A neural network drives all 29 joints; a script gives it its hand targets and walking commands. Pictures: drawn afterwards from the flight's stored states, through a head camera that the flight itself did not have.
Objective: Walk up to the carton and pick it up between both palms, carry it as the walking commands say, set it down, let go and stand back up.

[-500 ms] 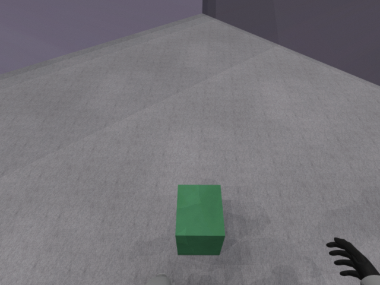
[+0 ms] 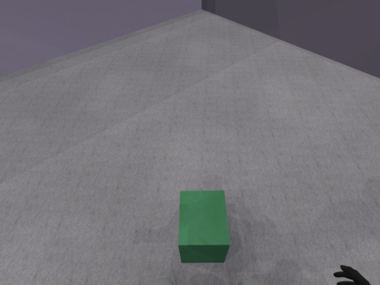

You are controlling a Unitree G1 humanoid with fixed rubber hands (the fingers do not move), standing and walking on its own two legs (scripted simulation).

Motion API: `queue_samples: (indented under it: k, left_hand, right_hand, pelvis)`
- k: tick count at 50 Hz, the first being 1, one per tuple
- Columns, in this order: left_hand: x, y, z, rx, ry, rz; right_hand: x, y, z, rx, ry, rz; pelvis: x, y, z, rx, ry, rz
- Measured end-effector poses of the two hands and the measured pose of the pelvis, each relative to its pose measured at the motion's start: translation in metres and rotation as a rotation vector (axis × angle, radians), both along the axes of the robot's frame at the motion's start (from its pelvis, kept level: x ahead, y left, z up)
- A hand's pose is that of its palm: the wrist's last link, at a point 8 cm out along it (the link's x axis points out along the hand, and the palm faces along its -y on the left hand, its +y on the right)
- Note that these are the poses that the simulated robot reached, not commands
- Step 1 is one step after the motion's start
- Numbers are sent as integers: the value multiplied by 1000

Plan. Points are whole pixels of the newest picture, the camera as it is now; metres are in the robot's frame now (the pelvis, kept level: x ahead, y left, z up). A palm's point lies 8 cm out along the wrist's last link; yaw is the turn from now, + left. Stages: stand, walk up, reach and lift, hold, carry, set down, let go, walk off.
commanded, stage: walk up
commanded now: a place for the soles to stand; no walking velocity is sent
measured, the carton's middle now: (202, 227) +0.48 -0.02 -0.60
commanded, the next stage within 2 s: reach and lift in 1.58 s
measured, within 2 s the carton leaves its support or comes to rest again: neither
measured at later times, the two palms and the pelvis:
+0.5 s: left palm out of the picture +0.12 +0.35 -0.06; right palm out of the picture +0.12 -0.33 -0.08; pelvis -0.01 +0.00 +0.00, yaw +0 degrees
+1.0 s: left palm out of the picture +0.14 +0.33 -0.05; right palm out of the picture +0.13 -0.35 -0.08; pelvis +0.01 -0.02 +0.01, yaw +0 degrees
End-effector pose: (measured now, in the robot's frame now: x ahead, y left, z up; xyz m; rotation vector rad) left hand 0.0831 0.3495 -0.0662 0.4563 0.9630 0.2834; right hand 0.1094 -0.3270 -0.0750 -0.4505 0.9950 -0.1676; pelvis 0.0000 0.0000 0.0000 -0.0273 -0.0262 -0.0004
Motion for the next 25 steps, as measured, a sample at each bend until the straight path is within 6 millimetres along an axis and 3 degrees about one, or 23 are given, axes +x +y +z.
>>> queue_samples:
  k: [4,8,13,25]
  left_hand:
    - [26,-1,4,0,-43,-13]
    - [39,-3,7,1,-71,-23]
    - [43,-3,8,0,-80,-23]
    - [38,-3,8,0,-79,-19]
  right_hand:
    - [3,0,-1,-4,9,-5]
    - [14,-1,0,-3,-9,0]
    - [20,0,2,-4,-25,2]
    - [8,-2,-1,-5,1,-14]
  pelvis:
    - [3,0,0,0,4,0]
    - [2,-1,0,1,3,0]
    - [0,0,0,1,0,0]
    - [-5,0,0,1,-7,0]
